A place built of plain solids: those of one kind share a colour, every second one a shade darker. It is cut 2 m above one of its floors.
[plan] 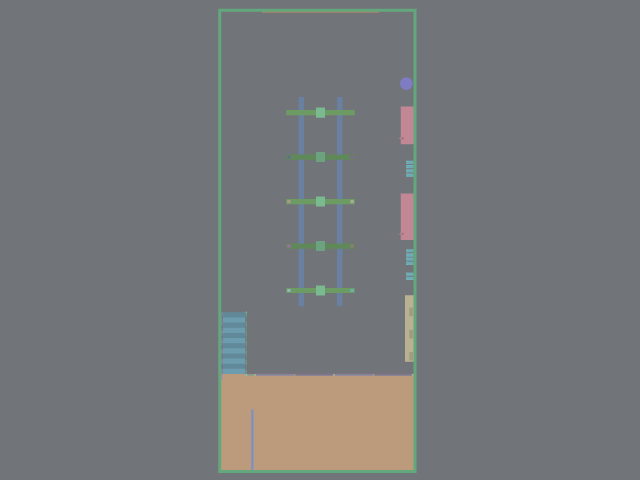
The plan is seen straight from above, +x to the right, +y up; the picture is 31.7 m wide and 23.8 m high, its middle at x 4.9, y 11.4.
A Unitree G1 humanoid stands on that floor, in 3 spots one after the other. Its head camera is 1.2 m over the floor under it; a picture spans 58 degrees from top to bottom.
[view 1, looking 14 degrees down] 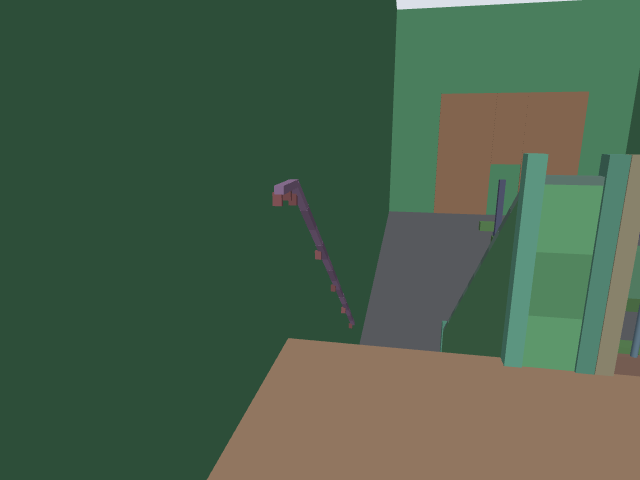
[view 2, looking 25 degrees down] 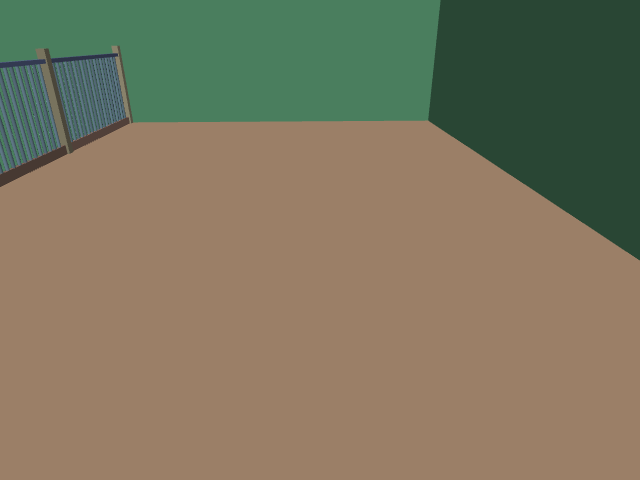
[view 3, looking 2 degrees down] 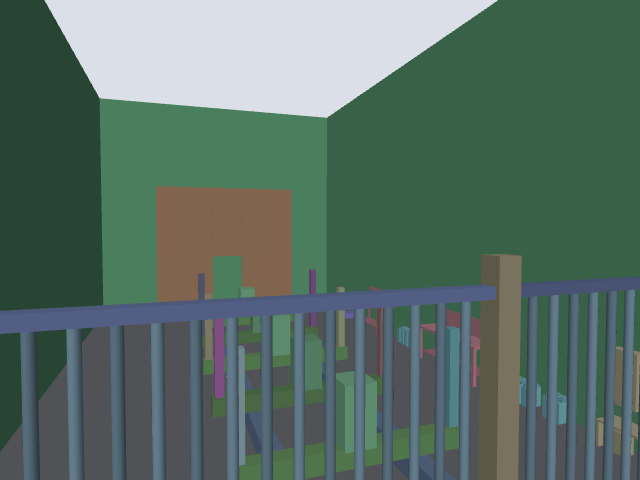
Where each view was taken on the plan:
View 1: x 0.64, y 2.46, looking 101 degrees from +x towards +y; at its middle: stair_guard_wallrail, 3.06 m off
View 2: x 2.50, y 1.98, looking -2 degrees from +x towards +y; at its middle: gal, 2.84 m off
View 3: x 2.60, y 3.55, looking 71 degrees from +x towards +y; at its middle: wall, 20.29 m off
